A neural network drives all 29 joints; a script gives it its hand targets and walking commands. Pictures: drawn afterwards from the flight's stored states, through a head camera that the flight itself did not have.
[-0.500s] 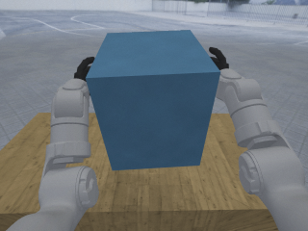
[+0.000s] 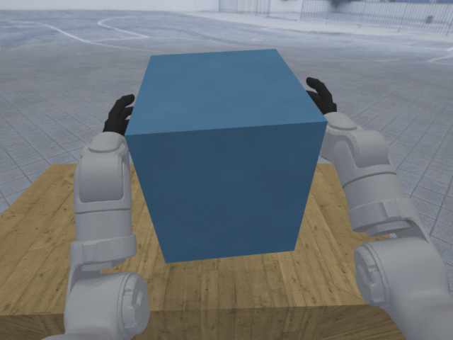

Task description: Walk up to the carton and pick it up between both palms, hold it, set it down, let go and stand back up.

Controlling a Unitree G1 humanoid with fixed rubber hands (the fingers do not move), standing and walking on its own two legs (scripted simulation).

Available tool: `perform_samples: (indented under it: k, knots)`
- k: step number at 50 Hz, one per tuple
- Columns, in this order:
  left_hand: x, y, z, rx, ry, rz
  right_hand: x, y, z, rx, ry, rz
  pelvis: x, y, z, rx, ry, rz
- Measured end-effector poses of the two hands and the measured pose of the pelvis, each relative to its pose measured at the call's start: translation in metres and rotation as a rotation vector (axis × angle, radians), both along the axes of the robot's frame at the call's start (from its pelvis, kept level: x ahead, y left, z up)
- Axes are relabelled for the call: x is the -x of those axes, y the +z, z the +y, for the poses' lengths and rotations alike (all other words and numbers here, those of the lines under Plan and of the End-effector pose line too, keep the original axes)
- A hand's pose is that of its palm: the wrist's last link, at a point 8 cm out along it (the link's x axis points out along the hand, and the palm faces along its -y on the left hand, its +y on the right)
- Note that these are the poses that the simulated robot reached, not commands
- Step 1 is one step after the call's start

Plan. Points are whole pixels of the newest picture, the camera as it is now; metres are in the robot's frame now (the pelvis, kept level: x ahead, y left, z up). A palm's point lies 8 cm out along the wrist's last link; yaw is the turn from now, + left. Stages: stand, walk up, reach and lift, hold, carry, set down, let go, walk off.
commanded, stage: hold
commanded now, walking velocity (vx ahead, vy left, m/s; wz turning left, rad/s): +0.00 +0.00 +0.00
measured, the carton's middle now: (222, 152) +0.40 +0.00 +0.23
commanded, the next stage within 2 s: none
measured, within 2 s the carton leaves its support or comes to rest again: neither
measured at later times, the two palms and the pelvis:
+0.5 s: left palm (118, 127) +0.36 +0.17 +0.30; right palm (324, 112) +0.36 -0.17 +0.33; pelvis -0.01 +0.00 +0.00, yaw +0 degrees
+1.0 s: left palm (118, 141) +0.34 +0.17 +0.28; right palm (324, 123) +0.35 -0.17 +0.31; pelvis +0.00 +0.00 +0.00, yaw +0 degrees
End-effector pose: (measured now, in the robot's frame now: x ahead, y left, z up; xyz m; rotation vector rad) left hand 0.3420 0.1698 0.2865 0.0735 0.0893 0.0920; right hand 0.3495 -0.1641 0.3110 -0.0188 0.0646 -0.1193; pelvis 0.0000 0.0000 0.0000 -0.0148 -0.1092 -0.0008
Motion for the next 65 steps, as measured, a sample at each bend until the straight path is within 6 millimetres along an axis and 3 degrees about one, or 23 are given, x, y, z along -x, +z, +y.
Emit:
perform_samples:
  k: [8,16,33,47,56,65]
  knots:
    - [0.006,0.012,-0.002,0.015,-0.008,-0.005,0.009,0.009,-0.002,-0.003,-0.01,-0.006,0.01,0.0,-0.002,-0.002,-0.003,0.004]
    - [-0.002,0.021,0.0,-0.014,-0.022,0.022,0.004,0.014,-0.001,0.003,-0.02,0.019,0.016,-0.001,-0.002,-0.003,0.006,0.033]
    - [-0.021,0.007,0.002,-0.011,-0.021,0.028,-0.015,0.007,0.002,0.01,-0.014,0.023,-0.005,0.001,0.003,-0.002,-0.002,0.036]
    - [-0.006,-0.005,-0.002,0.004,-0.009,0.011,-0.003,-0.004,-0.002,-0.003,-0.006,0.007,-0.006,0.0,0.001,0.0,-0.004,0.005]
    - [0.007,0.008,-0.001,0.012,0.0,-0.011,0.007,0.007,-0.001,-0.009,-0.001,-0.017,0.007,0.0,-0.001,-0.001,-0.001,0.003]
    - [-0.002,0.017,0.002,0.002,-0.024,0.022,0.005,0.015,0.002,0.015,-0.022,0.015,0.014,-0.001,-0.003,-0.003,0.008,0.025]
